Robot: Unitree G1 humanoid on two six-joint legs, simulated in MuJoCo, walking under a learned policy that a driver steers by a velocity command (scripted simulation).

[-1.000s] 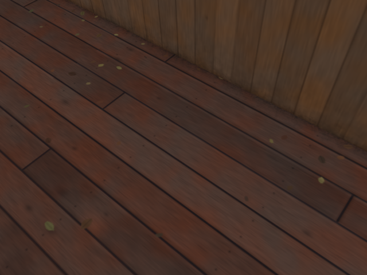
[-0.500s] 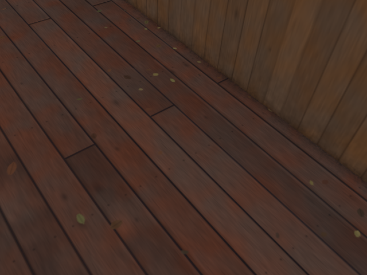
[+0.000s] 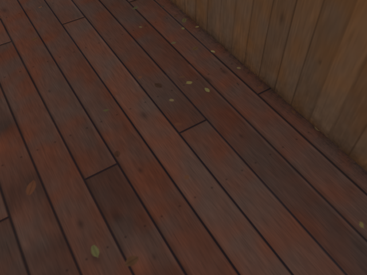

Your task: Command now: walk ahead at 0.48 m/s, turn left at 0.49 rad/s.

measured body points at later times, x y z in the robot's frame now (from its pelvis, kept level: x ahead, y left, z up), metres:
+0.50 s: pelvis +0.27 +0.08 -0.01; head +0.31 +0.11 +0.44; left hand +0.31 +0.38 -0.12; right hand +0.48 -0.15 -0.10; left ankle +0.32 +0.16 -0.74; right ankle +0.21 -0.10 -0.64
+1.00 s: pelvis +0.56 +0.13 +0.00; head +0.59 +0.13 +0.45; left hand +0.54 +0.44 -0.09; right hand +0.79 -0.07 -0.11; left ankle +0.42 +0.19 -0.65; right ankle +0.66 +0.06 -0.74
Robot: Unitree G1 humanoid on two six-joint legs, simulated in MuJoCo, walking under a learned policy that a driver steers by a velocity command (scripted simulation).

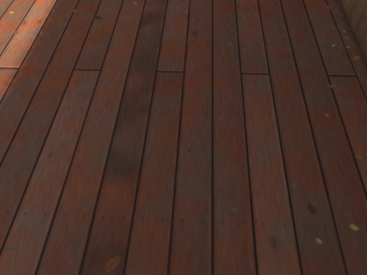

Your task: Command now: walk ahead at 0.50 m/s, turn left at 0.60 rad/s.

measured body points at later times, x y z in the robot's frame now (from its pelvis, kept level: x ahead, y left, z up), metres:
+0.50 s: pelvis +0.26 +0.07 -0.01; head +0.31 +0.10 +0.44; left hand +0.26 +0.37 -0.13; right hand +0.51 -0.13 -0.09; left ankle +0.31 +0.16 -0.73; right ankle +0.18 -0.11 -0.64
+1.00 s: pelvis +0.57 +0.11 -0.01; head +0.60 +0.12 +0.44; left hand +0.62 +0.42 -0.10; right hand +0.74 -0.13 -0.12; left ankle +0.39 +0.19 -0.65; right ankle +0.66 +0.06 -0.73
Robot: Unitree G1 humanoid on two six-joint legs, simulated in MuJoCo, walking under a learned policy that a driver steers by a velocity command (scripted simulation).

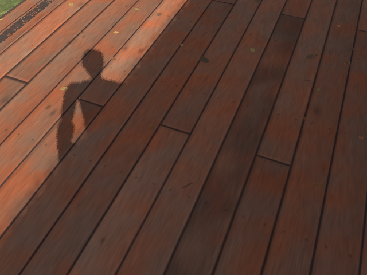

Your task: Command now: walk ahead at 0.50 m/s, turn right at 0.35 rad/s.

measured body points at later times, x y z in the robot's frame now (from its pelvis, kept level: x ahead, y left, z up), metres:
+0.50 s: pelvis +0.29 +0.01 +0.00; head +0.31 +0.01 +0.45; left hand +0.41 +0.28 -0.12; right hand +0.41 -0.29 -0.07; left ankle +0.37 +0.11 -0.73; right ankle +0.13 -0.07 -0.65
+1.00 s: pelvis +0.45 -0.08 +0.00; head +0.49 -0.12 +0.45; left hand +0.75 +0.05 -0.07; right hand +0.41 -0.39 -0.12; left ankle +0.49 +0.08 -0.65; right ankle +0.49 -0.19 -0.73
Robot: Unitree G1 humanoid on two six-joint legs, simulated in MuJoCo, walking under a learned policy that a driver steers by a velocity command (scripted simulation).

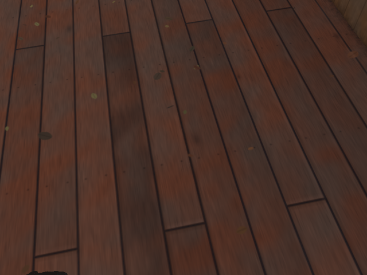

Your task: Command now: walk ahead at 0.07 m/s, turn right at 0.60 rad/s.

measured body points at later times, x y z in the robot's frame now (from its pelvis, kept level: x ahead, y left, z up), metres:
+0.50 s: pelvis +0.06 +0.05 +0.00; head +0.07 +0.06 +0.45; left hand +0.23 +0.30 -0.10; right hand +0.16 -0.21 -0.10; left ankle +0.08 +0.17 -0.73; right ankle +0.05 -0.09 -0.73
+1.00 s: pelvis +0.04 +0.09 +0.00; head +0.07 +0.12 +0.44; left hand +0.14 +0.39 -0.12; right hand +0.23 -0.17 -0.08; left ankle +0.04 +0.17 -0.73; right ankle +0.03 -0.08 -0.67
